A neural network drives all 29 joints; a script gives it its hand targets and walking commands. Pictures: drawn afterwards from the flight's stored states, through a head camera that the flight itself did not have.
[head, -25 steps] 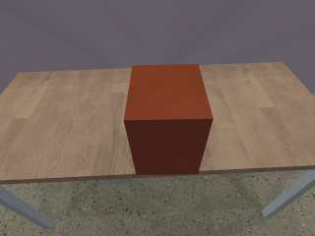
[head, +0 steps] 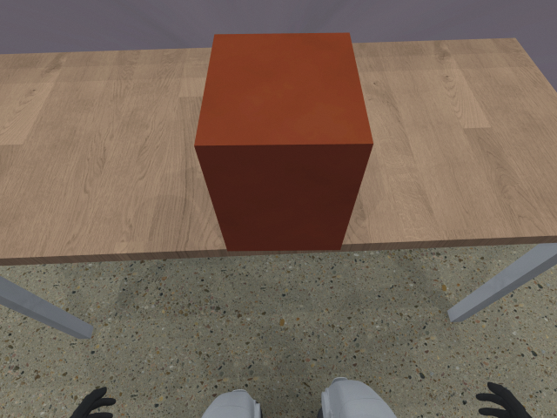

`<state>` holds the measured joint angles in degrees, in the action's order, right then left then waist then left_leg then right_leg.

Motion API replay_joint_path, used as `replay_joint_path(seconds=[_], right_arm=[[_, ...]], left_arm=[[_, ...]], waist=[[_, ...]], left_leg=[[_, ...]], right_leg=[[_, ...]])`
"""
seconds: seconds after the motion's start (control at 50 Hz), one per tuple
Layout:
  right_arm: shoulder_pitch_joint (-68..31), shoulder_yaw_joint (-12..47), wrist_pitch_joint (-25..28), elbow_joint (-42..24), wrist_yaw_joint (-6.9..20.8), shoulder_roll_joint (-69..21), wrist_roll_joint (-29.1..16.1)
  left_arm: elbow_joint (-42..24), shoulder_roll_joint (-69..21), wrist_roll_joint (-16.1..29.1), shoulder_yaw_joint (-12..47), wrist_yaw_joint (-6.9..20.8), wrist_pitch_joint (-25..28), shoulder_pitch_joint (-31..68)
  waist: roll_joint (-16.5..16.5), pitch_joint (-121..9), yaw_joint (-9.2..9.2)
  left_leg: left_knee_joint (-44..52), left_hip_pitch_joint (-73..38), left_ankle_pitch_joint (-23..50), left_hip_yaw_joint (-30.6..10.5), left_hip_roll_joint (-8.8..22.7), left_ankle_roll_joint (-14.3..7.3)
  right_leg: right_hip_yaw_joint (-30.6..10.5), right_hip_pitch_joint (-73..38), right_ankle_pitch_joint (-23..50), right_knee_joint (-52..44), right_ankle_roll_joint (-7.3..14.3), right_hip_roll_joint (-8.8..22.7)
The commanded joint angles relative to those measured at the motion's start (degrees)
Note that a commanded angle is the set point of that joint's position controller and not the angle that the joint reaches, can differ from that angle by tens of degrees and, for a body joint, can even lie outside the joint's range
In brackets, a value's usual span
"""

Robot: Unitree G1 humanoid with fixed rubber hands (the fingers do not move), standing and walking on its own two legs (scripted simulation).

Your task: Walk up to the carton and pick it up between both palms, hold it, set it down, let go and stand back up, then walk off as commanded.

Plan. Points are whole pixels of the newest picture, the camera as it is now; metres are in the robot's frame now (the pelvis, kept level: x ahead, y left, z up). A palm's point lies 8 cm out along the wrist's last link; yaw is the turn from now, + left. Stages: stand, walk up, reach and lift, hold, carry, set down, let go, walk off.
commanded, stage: walk off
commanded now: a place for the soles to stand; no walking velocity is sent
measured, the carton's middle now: (282, 151) +0.47 +0.02 +0.07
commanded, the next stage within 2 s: none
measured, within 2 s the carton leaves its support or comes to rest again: neither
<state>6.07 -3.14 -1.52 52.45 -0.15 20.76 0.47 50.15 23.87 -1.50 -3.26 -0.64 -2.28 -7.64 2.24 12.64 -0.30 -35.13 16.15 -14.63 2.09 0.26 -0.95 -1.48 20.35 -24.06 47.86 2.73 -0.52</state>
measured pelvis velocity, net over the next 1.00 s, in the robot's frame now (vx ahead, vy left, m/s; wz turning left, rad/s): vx -0.25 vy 0.02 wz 0.01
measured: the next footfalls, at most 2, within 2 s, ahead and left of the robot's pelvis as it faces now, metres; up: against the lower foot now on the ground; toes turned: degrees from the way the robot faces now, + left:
right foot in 0.14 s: -0.01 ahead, -0.12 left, +0.00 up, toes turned +1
left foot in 0.72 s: -0.15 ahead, +0.11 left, +0.00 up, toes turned +0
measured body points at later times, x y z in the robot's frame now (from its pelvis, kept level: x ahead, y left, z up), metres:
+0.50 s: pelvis -0.10 -0.05 -0.03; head -0.03 -0.08 +0.41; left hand +0.02 +0.28 -0.10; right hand +0.02 -0.36 -0.17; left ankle -0.14 +0.09 -0.67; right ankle -0.05 -0.12 -0.72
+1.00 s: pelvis -0.25 +0.02 -0.02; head -0.23 +0.08 +0.43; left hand -0.15 +0.37 -0.14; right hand -0.15 -0.29 -0.09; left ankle -0.19 +0.11 -0.72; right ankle -0.29 -0.14 -0.62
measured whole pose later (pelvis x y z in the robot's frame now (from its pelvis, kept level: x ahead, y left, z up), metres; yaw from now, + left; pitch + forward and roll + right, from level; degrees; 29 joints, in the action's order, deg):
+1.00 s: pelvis -0.25 +0.02 -0.02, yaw +1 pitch -6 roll -3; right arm 10.9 -2.2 -1.8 45.1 -1.3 19.1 1.1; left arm 45.3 29.1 0.2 -5.3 -2.4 -3.0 -13.2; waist 5.3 8.8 -0.6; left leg -46.5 21.1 -19.7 -0.2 0.4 -2.6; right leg -10.2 25.0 -27.9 78.0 -0.1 -8.8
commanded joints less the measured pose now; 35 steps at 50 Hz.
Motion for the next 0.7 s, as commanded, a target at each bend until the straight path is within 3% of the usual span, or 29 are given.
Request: replay_joint_path(seconds=[0.0, 0.02, 0.04, 0.06, 0.08, 0.1, 0.12, 0.14, 0.16, 0.18, 0.2, 0.22, 0.24, 0.28, 0.32, 0.34, 0.36, 0.38, 0.42, 0.44, 0.46, 0.48, 0.54, 0.56, 0.6, 0.62, 0.64, 0.66, 0.68], right_arm=[[-1.2, -4.2, 0.0, -8.7, -1.1, 18.0, 1.4], [-3.1, -4.4, -0.1, -10.4, -1.2, 17.7, 1.5], [-1.7, -4.3, -0.2, -10.9, -1.3, 17.0, 1.8], [-3.9, -4.6, -0.2, -11.2, -1.4, 16.4, 1.8], [-3.9, -4.3, -1.0, -11.0, -1.1, 15.6, 1.8], [-2.4, -4.0, -1.4, -11.6, -1.4, 14.3, 1.8], [-1.2, -3.5, -1.8, -10.6, -1.3, 12.1, 0.8], [2.7, -3.3, -2.4, -10.9, -2.0, 10.6, 0.5], [3.1, -4.3, -2.4, -10.4, -2.5, 11.5, -0.1], [-0.1, -4.0, -2.6, -9.3, -2.5, 12.7, -0.4], [-0.7, -3.9, -2.4, -9.6, -2.9, 13.0, -0.8], [1.8, -4.3, -2.5, -8.8, -2.9, 14.5, -0.5], [2.1, -4.5, -2.8, -6.9, -3.0, 15.1, -0.9], [4.9, -4.9, -2.7, -6.8, -2.9, 15.4, -0.5], [4.0, -4.4, -2.2, -6.9, -2.9, 15.4, -0.6], [2.8, -4.2, -2.1, -7.1, -2.7, 15.5, -0.4], [3.0, -4.0, -2.1, -8.4, -2.4, 14.3, -0.1], [2.1, -4.3, -2.1, -7.5, -2.3, 15.2, -0.6], [4.7, -3.8, -2.1, -8.0, -1.7, 14.5, -0.1], [4.6, -3.9, -2.0, -7.6, -1.4, 14.7, 0.0], [4.3, -3.9, -2.3, -8.5, -1.5, 14.8, -0.1], [4.5, -3.9, -2.1, -8.2, -1.3, 14.7, -0.1], [7.4, -4.0, -2.4, -8.2, -0.9, 15.0, -0.1], [9.0, -3.9, -2.5, -8.0, -0.9, 14.6, -0.5], [11.2, -4.1, -2.2, -7.0, -0.5, 15.7, -0.5], [11.0, -4.3, -2.1, -7.3, -0.3, 16.3, -0.6], [12.4, -4.2, -2.0, -7.4, 0.0, 15.8, -0.3], [15.4, -4.4, -1.8, -6.1, 0.1, 16.2, 0.1], [17.2, -4.7, -1.4, -6.5, 0.5, 15.5, 0.3]], left_arm=[[-4.5, 10.0, 0.1, -2.9, -0.1, -0.7, -8.7], [-3.7, 10.8, 0.5, -3.0, -0.3, -0.7, -11.4], [-4.8, 10.4, 0.3, -2.8, -0.2, -0.8, -10.0], [-4.8, 10.2, 0.5, -2.3, -0.3, -0.4, -9.4], [-4.7, 9.4, 0.5, -2.5, -0.2, 0.0, -10.9], [-4.4, 10.3, 0.1, -3.1, 0.2, 0.5, -13.2], [-4.9, 14.1, -0.3, -3.5, -0.6, 1.3, -10.6], [-6.8, 16.7, -0.6, -3.8, -0.8, 1.6, -9.3], [-7.6, 16.8, 0.0, -3.5, -0.8, 1.7, -7.0], [-9.4, 18.6, -1.7, -4.0, -2.0, 1.4, -4.2], [-9.3, 17.6, -1.3, -4.1, -2.3, 1.3, -2.8], [-10.3, 15.6, -1.3, -3.5, -2.4, 1.6, -2.0], [-9.7, 14.1, -1.2, -3.2, -2.4, 1.1, 0.0], [-11.1, 14.4, -1.7, -4.0, -2.6, 1.5, -0.2], [-12.3, 11.9, -1.0, -3.7, -3.0, 1.5, -1.3], [-12.0, 11.7, -0.8, -4.1, -2.9, 1.5, -2.5], [-11.8, 12.1, -1.1, -4.0, -3.1, 2.0, -3.7], [-12.0, 11.9, -0.8, -4.2, -3.1, 1.5, -4.7], [-12.2, 12.6, -0.9, -5.0, -2.9, 1.9, -4.5], [-11.6, 12.4, -0.9, -4.7, -2.9, 2.2, -4.2], [-12.3, 13.0, -0.9, -5.2, -3.1, 2.2, -5.8], [-12.0, 12.6, -0.5, -4.9, -3.1, 2.1, -6.8], [-13.4, 13.0, -0.5, -5.0, -2.8, 2.0, -4.4], [-13.8, 13.5, -0.6, -5.2, -2.5, 2.0, -2.7], [-14.3, 13.5, -0.9, -5.5, -2.0, 1.7, -0.6], [-14.5, 14.5, -1.2, -5.2, -1.9, 1.4, 0.3], [-15.1, 14.3, -1.0, -5.1, -1.6, 1.7, 0.8], [-15.3, 14.5, -0.9, -4.9, -1.6, 1.5, 2.9], [-14.9, 13.8, -0.5, -4.8, -1.3, 1.4, 3.2]], waist=[[-14.2, -12.8, 1.04], [-16.4, -15.1, 1.47], [-14.0, -16.9, 0.56], [-14.6, -16.7, 1.40], [-12.5, -17.6, 2.41], [-4.9, -18.5, 4.16], [7.4, -14.5, 3.36], [11.9, -16.6, 1.38], [7.2, -15.8, -0.01], [6.8, -14.8, 1.86], [4.9, -13.1, 1.44], [4.4, -12.0, 0.19], [6.9, -12.7, -0.02], [6.1, -14.3, 0.02], [4.4, -13.4, 1.03], [6.3, -12.3, 1.92], [6.7, -11.9, 2.29], [6.7, -13.2, 3.42], [7.0, -12.1, 2.42], [7.6, -13.0, 2.67], [7.5, -12.4, 3.25], [7.2, -13.9, 3.39], [6.7, -15.4, 2.08], [8.5, -14.9, 1.51], [10.0, -15.0, 0.15], [12.1, -15.0, 0.45], [8.3, -16.6, -0.77], [8.7, -17.9, -2.87], [8.6, -18.4, -3.57]], left_leg=[[10.3, 6.1, 27.8, -18.3, 20.2, -16.3], [9.4, 1.7, 25.1, -17.6, 20.5, -15.2], [7.4, -0.6, 23.0, -16.6, 19.2, -14.0], [4.3, -0.6, 22.6, -14.8, 17.2, -11.9], [-0.6, 0.5, 20.7, -10.7, 12.8, -9.3], [-8.6, 4.3, 13.5, -8.0, 7.8, -5.0], [-19.2, 14.7, -6.9, -5.6, -2.1, -1.8], [-28.4, 16.1, -22.1, -9.4, -6.6, -0.3], [-32.9, 14.1, -21.2, -13.4, -6.4, -0.2], [-37.2, 15.6, -22.8, -16.3, -8.1, -0.3], [-37.5, 15.6, -21.1, -19.7, -9.5, 0.0], [-35.7, 16.5, -18.7, -17.9, -8.2, -0.1], [-37.8, 17.0, -17.5, -17.1, -9.3, 0.4], [-41.4, 19.2, -15.1, -16.7, -9.1, 1.0], [-40.7, 20.8, -14.7, -15.3, -7.9, 1.4], [-39.1, 20.6, -14.3, -14.4, -7.0, 1.5], [-38.0, 22.2, -14.5, -14.7, -7.0, 1.5], [-36.6, 19.4, -14.7, -14.1, -6.2, 1.5], [-34.5, 18.0, -15.4, -14.5, -6.0, 1.3], [-34.6, 18.3, -15.4, -14.3, -6.6, 1.2], [-32.8, 18.8, -16.6, -14.6, -5.3, 0.9], [-31.5, 18.1, -17.3, -14.1, -5.6, 0.8], [-28.5, 14.1, -18.7, -12.1, -5.3, -0.4], [-29.4, 11.1, -18.9, -11.3, -5.1, -0.7], [-24.6, 8.5, -20.6, -8.6, -3.9, -1.5], [-21.9, 5.4, -21.3, -7.7, -2.7, -1.9], [-21.0, 3.9, -19.6, -7.3, -3.6, -2.2], [-13.8, -1.8, -17.8, -5.0, -1.8, -2.7], [-7.3, -6.3, -15.1, -4.7, -2.3, -3.7]], right_leg=[[-4.1, -3.5, -7.1, 17.6, 1.0, -0.9], [-3.4, -2.2, -6.1, 16.4, 0.7, -1.4], [-3.2, -1.5, -4.5, 11.6, 0.5, -0.1], [-2.8, -3.5, -2.2, 2.2, 0.2, 2.1], [-1.5, -9.6, 1.2, -8.2, 0.3, 1.9], [-7.0, -15.9, 4.9, -21.7, 1.1, 4.3], [-20.8, -18.6, 26.0, -23.8, 1.9, 11.2], [-31.5, -16.1, 46.7, -20.8, 4.9, 20.1], [-26.4, -13.8, 56.3, -19.4, 5.7, 18.9], [-30.3, -10.9, 50.4, -21.6, 8.2, 20.3], [-28.3, -9.9, 43.8, -22.0, 4.2, 18.7], [-25.9, -11.8, 39.6, -21.1, 0.9, 16.6], [-23.0, -14.8, 42.0, -19.5, 0.8, 16.6], [-26.3, -17.9, 33.4, -19.9, 2.1, 18.8], [-22.9, -20.1, 36.9, -17.6, 4.0, 17.7], [-21.3, -19.5, 36.5, -17.7, 2.8, 16.6], [-22.9, -20.7, 37.1, -18.2, 3.0, 17.2], [-22.1, -19.4, 34.8, -18.4, 5.8, 17.1], [-22.9, -17.0, 31.3, -20.0, 7.1, 18.1], [-22.1, -19.1, 35.1, -19.2, 7.0, 17.3], [-23.5, -20.1, 37.2, -18.4, 8.3, 20.0], [-23.1, -21.4, 37.5, -18.1, 6.8, 19.0], [-22.7, -18.0, 31.5, -20.4, 6.7, 20.2], [-21.8, -13.1, 28.4, -22.0, 8.5, 20.2], [-19.3, -9.0, 20.0, -22.4, 9.5, 18.9], [-18.6, -5.1, 19.2, -22.2, 11.0, 20.3], [-19.3, -5.6, 20.1, -22.3, 9.7, 19.6], [-15.5, -1.0, 16.6, -20.5, 8.1, 18.0], [-13.1, 1.4, 13.0, -19.0, 5.5, 15.0]])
